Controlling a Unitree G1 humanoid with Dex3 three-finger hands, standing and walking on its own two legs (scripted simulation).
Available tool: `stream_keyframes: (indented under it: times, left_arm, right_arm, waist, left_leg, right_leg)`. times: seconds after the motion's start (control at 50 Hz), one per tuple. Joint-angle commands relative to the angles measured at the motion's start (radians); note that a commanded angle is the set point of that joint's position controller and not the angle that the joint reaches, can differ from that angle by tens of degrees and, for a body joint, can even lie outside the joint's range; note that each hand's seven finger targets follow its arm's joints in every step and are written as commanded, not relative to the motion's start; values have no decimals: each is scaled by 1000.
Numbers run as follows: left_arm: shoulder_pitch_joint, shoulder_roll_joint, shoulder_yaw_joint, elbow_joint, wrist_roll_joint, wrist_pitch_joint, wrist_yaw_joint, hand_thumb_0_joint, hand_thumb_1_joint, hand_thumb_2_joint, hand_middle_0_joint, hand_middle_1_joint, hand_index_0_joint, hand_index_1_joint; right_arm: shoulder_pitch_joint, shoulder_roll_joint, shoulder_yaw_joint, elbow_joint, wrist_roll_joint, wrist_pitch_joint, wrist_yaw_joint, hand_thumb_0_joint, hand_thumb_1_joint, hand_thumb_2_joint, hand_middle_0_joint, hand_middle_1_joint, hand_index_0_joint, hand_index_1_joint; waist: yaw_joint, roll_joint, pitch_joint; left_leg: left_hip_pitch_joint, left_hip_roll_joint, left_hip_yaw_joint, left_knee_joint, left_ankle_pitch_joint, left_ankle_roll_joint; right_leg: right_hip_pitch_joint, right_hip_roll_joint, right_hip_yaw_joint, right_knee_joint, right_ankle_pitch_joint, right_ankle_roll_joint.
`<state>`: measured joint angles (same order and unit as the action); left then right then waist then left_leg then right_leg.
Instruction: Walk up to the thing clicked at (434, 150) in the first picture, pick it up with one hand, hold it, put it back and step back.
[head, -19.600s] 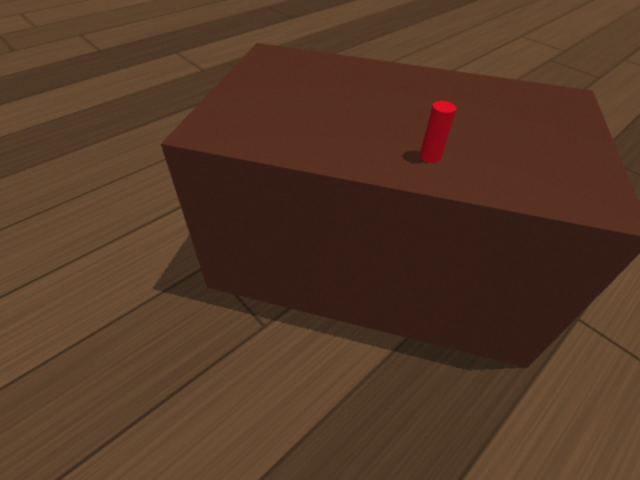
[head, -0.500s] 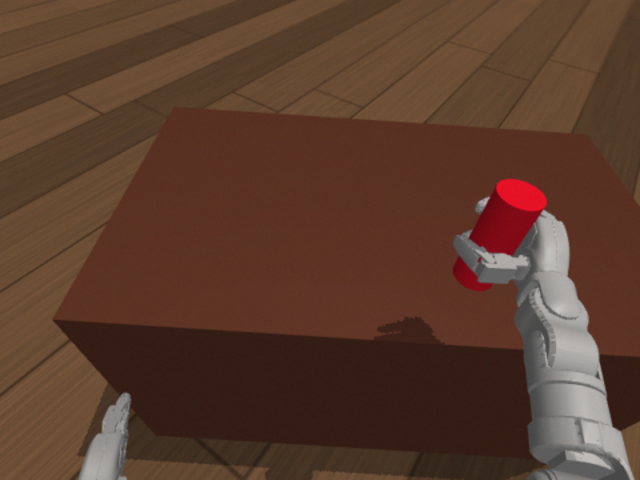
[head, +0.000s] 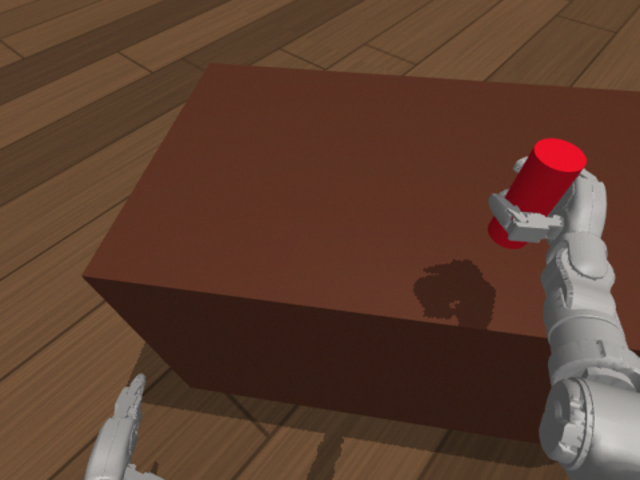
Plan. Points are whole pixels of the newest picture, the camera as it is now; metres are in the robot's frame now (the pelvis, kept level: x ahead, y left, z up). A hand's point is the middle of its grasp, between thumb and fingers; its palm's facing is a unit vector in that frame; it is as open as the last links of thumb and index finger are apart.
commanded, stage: crouch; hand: right
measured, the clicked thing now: (530, 198) +0.47 -0.20 +0.10
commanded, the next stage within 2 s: lower in 0.48 s
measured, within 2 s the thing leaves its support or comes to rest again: rests again in 1.66 s
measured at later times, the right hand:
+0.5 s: hand (520, 196) +0.50 -0.21 +0.07, palm faces +0.20 +0.98 +0.02, open 8.0 cm
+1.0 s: hand (508, 218) +0.51 -0.21 +0.01, palm faces +0.21 +0.98 +0.02, open 8.0 cm
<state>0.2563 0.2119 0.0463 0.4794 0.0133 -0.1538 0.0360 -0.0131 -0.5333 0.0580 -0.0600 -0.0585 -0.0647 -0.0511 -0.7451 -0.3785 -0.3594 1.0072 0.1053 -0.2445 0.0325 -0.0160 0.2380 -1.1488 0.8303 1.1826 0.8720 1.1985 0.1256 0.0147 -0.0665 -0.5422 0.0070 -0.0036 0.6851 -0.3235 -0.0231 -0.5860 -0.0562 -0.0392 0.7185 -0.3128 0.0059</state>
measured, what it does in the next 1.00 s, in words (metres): stands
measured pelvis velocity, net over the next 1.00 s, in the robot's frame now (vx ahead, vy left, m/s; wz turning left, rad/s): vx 0.00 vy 0.00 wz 0.01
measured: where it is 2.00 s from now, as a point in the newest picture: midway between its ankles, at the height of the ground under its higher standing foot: outside the picture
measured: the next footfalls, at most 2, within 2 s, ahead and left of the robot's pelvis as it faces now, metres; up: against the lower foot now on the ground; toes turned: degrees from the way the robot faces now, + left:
none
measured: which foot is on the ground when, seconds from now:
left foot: down 0.00-1.00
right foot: down 0.00-1.00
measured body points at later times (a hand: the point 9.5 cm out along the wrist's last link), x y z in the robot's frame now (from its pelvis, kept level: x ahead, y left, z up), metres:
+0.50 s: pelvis +0.01 +0.00 -0.02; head +0.09 -0.03 +0.42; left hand +0.15 +0.27 -0.05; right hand +0.48 -0.26 +0.07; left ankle +0.01 +0.14 -0.72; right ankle +0.02 -0.12 -0.72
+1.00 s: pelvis +0.00 +0.00 -0.05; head +0.11 -0.04 +0.38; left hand +0.14 +0.27 -0.06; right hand +0.49 -0.26 +0.02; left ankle +0.01 +0.14 -0.72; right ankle +0.02 -0.12 -0.72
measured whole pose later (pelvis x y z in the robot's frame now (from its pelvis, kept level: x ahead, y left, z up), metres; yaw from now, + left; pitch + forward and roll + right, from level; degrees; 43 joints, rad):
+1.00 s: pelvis +0.00 +0.00 -0.05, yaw +0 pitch +21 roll +3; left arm 0.34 0.24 0.04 0.15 0.06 -0.09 -0.01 -0.01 -0.55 0.07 -0.06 -0.05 -0.05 -0.05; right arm -0.86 -0.52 -0.49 1.18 0.02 -0.39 0.07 -0.02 0.24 -1.15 0.83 1.19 0.87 1.21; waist 0.22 0.01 -0.13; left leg -0.91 -0.01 0.02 0.99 -0.45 -0.02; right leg -0.97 -0.08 0.00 1.05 -0.44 0.01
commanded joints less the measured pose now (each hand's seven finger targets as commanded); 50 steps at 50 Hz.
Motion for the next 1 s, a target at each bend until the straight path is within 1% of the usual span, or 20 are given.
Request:
stream_keyframes:
  times: [0.0,0.06,0.1,0.16,0.22,0.24,0.28,0.34,0.36,0.4,0.48,0.58,0.62,0.68,0.7,0.74,0.84,0.86,0.94,0.98]
  left_arm:
    - [-42,118,23,-181,5,-48,-1,0,-538,50,-53,-57,-57,-51]
    - [-3,210,108,-204,15,-39,4,0,-536,51,-53,-57,-58,-51]
    - [3,201,95,-254,14,-37,-2,0,-539,54,-52,-57,-56,-52]
    - [-7,137,36,-286,13,-36,-9,0,-546,60,-51,-56,-52,-54]
    - [-7,160,57,-311,14,-37,-8,0,-546,61,-52,-55,-53,-54]
    - [-6,183,80,-319,14,-34,-6,0,-549,61,-53,-54,-53,-54]
    - [35,164,58,-299,15,-24,-13,0,-545,60,-51,-55,-52,-53]
    - [28,180,86,-332,15,-22,-15,0,-545,58,-51,-53,-52,-52]
    - [38,170,67,-321,20,-18,-18,0,-547,59,-50,-52,-50,-52]
    - [20,155,49,-372,19,-19,-23,0,-550,60,-52,-51,-50,-53]
    - [67,195,101,-347,21,-8,-19,0,-552,63,-50,-51,-48,-53]
    - [49,167,71,-366,23,-7,-23,0,-555,67,-50,-48,-44,-53]
    - [40,143,40,-382,24,-6,-27,0,-562,70,-49,-44,-40,-53]
    - [42,172,62,-433,27,-1,-26,0,-569,71,-50,-43,-39,-54]
    - [55,184,73,-442,31,2,-26,0,-568,69,-49,-42,-39,-52]
    - [103,195,90,-438,35,9,-27,0,-559,66,-50,-46,-43,-53]
    - [87,186,82,-488,38,12,-29,0,-563,71,-50,-46,-42,-54]
    - [99,188,95,-491,39,13,-28,0,-563,74,-48,-46,-40,-55]
    - [82,159,53,-503,46,15,-35,0,-561,73,-48,-46,-40,-54]
    - [88,173,69,-521,49,19,-33,0,-563,75,-47,-46,-39,-55]
  right_arm:
    - [-493,-243,-27,-158,-8,-115,2,0,-305,-1369,1359,1492,1399,1492]
    - [-519,-293,-57,-150,-19,-126,-6,0,-287,-1390,1367,1513,1410,1513]
    - [-524,-275,-50,-153,-20,-133,-3,0,-301,-1374,1361,1497,1401,1497]
    - [-561,-254,-36,-146,-24,-149,1,0,-312,-1347,1347,1470,1383,1470]
    - [-555,-260,-37,-133,-23,-158,15,0,-298,-1345,1334,1463,1372,1464]
    - [-547,-308,-60,-109,-33,-159,14,0,-312,-1346,1338,1463,1374,1464]
    - [-531,-306,-64,-95,-35,-157,17,0,-315,-1345,1344,1466,1379,1466]
    - [-565,-309,-73,-103,-37,-157,18,0,-351,-1343,1349,1462,1381,1462]
    - [-547,-309,-69,-66,-41,-156,17,0,-353,-1355,1360,1475,1392,1475]
    - [-578,-312,-72,-106,-39,-165,21,0,-354,-1345,1350,1463,1381,1463]
    - [-568,-340,-85,-73,-50,-160,28,0,-356,-1348,1357,1468,1388,1468]
    - [-596,-344,-91,-65,-49,-161,35,0,-372,-1361,1360,1478,1394,1478]
    - [-566,-301,-79,-23,-48,-163,45,0,-362,-1360,1361,1479,1395,1479]
    - [-552,-352,-120,0,-55,-172,48,0,-350,-1359,1355,1477,1390,1477]
    - [-559,-378,-135,-14,-59,-177,46,0,-343,-1362,1356,1481,1393,1482]
    - [-572,-380,-136,-20,-64,-185,46,0,-368,-1365,1363,1483,1397,1483]
    - [-590,-410,-143,-56,-71,-213,40,0,-384,-1355,1362,1472,1393,1472]
    - [-586,-380,-130,-45,-71,-214,38,0,-376,-1358,1368,1479,1400,1479]
    - [-617,-370,-123,-75,-72,-227,33,0,-375,-1350,1362,1471,1393,1471]
    - [-605,-385,-130,-72,-77,-232,27,0,-363,-1353,1362,1475,1394,1476]
  waist:
    - [7,-124,-412]
    - [26,-133,-467]
    - [28,-130,-490]
    - [33,-117,-483]
    - [37,-121,-507]
    - [39,-118,-505]
    - [26,-149,-477]
    - [48,-136,-513]
    - [41,-135,-470]
    - [43,-133,-507]
    - [62,-141,-513]
    - [58,-162,-504]
    - [64,-136,-491]
    - [85,-109,-527]
    - [73,-123,-546]
    - [92,-134,-549]
    - [83,-184,-551]
    - [101,-187,-550]
    - [85,-226,-576]
    - [93,-252,-612]
  left_leg:
    - [36,-34,21,-45,229,24]
    - [3,-41,25,-21,258,25]
    - [-2,-45,31,-12,272,25]
    - [-17,-46,31,2,261,25]
    - [-23,-45,32,23,274,25]
    - [-23,-43,31,26,271,24]
    - [-29,-42,26,38,283,24]
    - [-40,-44,23,51,304,23]
    - [-55,-45,27,57,283,25]
    - [-43,-46,29,64,289,24]
    - [-68,-45,23,88,315,23]
    - [-111,-45,29,101,262,27]
    - [-123,-47,29,117,270,26]
    - [-105,-46,23,137,295,20]
    - [-104,-45,20,145,304,21]
    - [-129,-47,23,153,291,21]
    - [-186,-49,28,181,226,28]
    - [-204,-51,28,187,223,29]
    - [-228,-53,29,211,208,34]
    - [-230,-54,33,221,212,35]
  right_leg:
    - [228,18,29,-38,210,-11]
    - [277,10,40,-10,291,-8]
    - [292,6,44,6,340,-8]
    - [255,9,43,21,300,-12]
    - [244,9,47,38,309,-9]
    - [224,12,45,43,289,-13]
    - [204,16,39,55,309,-12]
    - [202,16,40,80,309,-17]
    - [170,15,40,78,288,-15]
    - [166,15,45,87,292,-15]
    - [154,18,41,118,303,-19]
    - [133,14,48,131,263,-15]
    - [96,14,51,146,264,-17]
    - [48,17,51,173,250,-24]
    - [58,18,49,182,268,-23]
    - [56,18,50,198,250,-25]
    - [35,15,57,217,205,-18]
    - [37,14,59,223,206,-20]
    - [25,13,63,243,201,-15]
    - [49,8,66,251,222,-10]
